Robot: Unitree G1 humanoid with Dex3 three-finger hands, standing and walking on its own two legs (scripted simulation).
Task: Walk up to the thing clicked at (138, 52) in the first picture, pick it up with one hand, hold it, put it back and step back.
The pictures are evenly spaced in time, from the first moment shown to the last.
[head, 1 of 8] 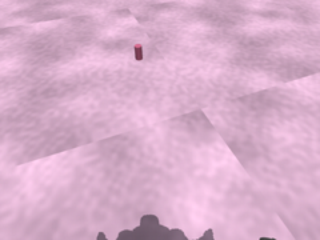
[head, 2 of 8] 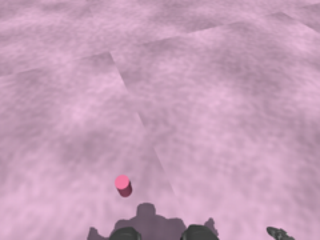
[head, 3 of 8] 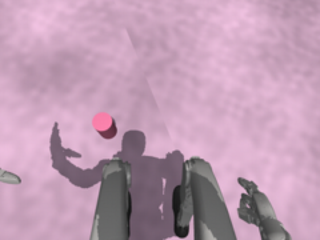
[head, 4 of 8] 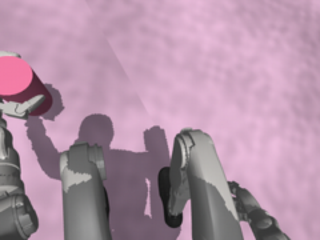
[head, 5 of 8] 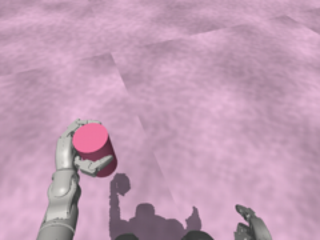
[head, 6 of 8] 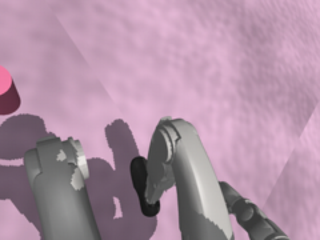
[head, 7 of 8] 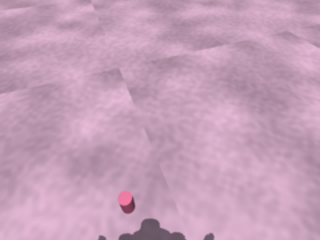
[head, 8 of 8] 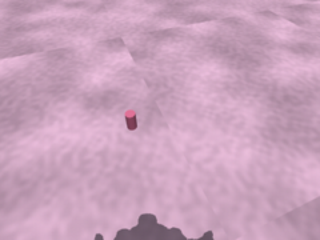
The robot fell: no
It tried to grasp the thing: yes
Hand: left
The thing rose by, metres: 0.67
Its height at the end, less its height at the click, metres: +0.00
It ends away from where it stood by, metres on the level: 0.01
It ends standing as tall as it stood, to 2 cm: yes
